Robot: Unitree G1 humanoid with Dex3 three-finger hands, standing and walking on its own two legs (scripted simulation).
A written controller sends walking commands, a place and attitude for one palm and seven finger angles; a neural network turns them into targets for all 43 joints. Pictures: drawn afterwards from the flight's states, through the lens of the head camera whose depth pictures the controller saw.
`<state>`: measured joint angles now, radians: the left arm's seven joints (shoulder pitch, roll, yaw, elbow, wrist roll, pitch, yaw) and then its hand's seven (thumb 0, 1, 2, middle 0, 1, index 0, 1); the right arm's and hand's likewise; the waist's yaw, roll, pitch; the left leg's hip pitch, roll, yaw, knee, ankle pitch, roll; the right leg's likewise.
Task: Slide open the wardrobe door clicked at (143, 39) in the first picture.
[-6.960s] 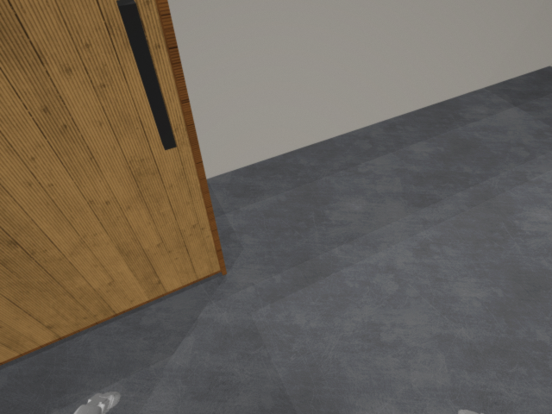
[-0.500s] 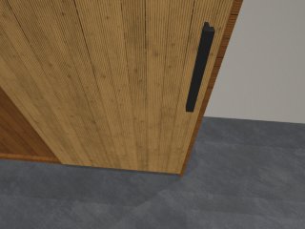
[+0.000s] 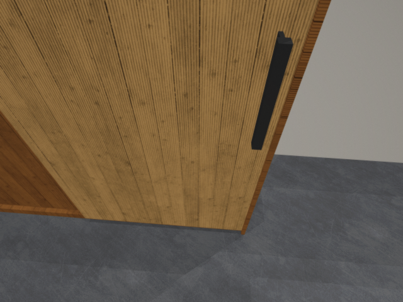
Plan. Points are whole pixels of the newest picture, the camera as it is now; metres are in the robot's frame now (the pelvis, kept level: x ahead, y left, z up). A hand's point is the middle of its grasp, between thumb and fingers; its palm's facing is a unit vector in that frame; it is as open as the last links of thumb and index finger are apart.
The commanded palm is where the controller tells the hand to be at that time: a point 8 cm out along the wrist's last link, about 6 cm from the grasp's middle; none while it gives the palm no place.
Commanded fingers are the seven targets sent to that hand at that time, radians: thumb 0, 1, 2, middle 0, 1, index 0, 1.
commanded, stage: look again from close up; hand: right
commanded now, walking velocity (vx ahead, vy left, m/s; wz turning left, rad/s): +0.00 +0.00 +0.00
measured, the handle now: (266, 98) +0.55 -0.12 +0.12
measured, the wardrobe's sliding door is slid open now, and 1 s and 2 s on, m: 0.00 0.00 0.00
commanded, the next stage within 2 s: shuffle to correct the standing spot in 0.18 s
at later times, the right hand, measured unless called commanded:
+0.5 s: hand out of the picture +0.01 -0.16 -0.18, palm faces +0.05 +0.98 -0.18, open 7.4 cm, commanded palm none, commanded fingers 0.00 -0.90 -0.90 0.20 0.30 0.20 0.30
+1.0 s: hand out of the picture +0.17 -0.16 -0.19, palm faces +0.04 +0.97 -0.25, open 7.3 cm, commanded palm none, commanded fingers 0.00 -0.90 -0.90 0.20 0.30 0.20 0.30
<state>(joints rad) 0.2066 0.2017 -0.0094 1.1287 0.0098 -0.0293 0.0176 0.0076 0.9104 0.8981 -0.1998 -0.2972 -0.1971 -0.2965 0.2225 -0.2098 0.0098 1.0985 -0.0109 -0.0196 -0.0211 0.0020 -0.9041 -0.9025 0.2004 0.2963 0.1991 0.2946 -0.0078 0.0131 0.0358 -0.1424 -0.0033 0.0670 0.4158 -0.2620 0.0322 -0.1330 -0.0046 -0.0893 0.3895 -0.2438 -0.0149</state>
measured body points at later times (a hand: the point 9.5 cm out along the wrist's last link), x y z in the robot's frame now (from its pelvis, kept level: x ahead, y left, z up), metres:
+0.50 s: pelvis +0.02 +0.01 -0.01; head +0.02 +0.01 +0.44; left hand +0.02 +0.24 -0.17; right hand +0.01 -0.21 -0.17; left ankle -0.02 +0.09 -0.74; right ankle -0.02 -0.11 -0.74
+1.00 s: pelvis +0.12 +0.04 -0.02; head +0.19 +0.04 +0.42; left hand +0.01 +0.23 -0.17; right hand +0.17 -0.21 -0.17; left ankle +0.20 +0.15 -0.75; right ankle -0.01 -0.10 -0.74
